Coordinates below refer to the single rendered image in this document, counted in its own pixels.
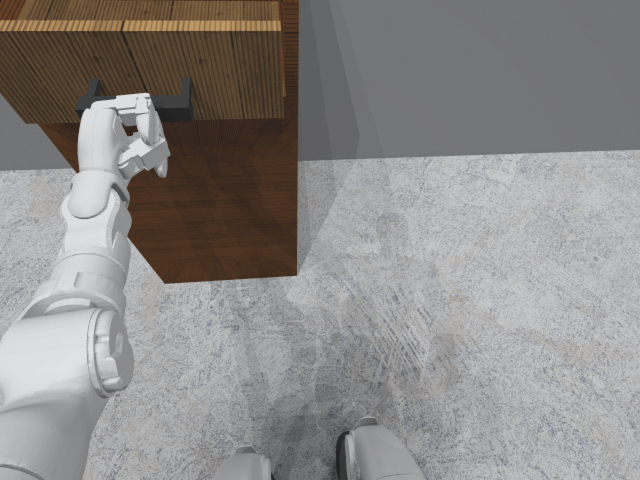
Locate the drawer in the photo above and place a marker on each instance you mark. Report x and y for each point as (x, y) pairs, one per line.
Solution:
(231, 50)

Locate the left robot hand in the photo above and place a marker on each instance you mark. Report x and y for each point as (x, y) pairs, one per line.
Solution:
(102, 140)

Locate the handle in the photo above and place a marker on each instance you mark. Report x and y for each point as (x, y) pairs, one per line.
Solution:
(170, 108)

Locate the robot left thigh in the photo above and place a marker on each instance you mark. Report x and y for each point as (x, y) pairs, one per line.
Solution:
(246, 466)

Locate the left robot upper arm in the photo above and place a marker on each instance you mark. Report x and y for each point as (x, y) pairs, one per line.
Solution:
(57, 373)

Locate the cabinet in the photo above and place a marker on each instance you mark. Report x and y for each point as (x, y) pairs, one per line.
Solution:
(227, 208)

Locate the robot thigh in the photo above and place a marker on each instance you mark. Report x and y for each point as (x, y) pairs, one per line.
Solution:
(374, 453)
(246, 466)

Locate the left robot forearm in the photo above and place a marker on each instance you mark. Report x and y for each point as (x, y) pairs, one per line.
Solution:
(92, 266)

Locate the robot right thigh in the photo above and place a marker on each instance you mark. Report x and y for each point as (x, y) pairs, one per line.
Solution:
(374, 453)

